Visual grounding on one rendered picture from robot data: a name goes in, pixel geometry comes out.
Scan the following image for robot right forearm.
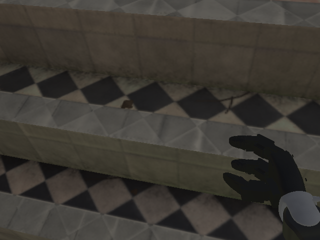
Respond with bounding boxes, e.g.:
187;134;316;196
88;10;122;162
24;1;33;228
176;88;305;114
278;191;320;240

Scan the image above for robot right hand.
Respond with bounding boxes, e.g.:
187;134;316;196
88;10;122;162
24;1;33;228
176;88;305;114
223;134;307;208

